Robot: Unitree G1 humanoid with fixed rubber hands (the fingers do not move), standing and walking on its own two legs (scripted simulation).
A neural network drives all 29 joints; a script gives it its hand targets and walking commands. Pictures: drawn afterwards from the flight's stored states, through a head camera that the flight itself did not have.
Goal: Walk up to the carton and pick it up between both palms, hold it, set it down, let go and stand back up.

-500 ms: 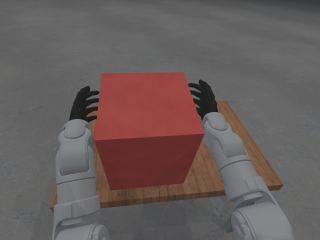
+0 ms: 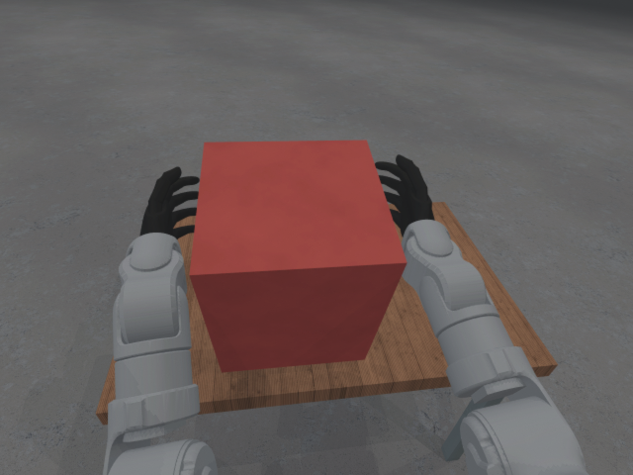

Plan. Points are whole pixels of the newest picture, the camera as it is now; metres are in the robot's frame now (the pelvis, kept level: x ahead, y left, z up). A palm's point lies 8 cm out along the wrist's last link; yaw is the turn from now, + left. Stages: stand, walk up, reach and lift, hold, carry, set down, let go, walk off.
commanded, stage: hold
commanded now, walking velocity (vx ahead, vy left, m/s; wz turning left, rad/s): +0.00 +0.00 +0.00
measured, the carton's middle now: (291, 260) +0.38 +0.01 +0.11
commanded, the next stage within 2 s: none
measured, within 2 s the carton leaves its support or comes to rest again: neither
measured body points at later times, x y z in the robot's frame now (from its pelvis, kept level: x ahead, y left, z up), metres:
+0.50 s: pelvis -0.01 +0.00 +0.00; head -0.06 +0.03 +0.45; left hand +0.37 +0.16 +0.20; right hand +0.37 -0.14 +0.20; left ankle +0.05 +0.13 -0.75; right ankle -0.01 -0.12 -0.75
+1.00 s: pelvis +0.00 +0.00 +0.00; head -0.05 +0.03 +0.45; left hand +0.36 +0.16 +0.19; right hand +0.37 -0.14 +0.20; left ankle +0.05 +0.13 -0.75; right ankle -0.01 -0.12 -0.75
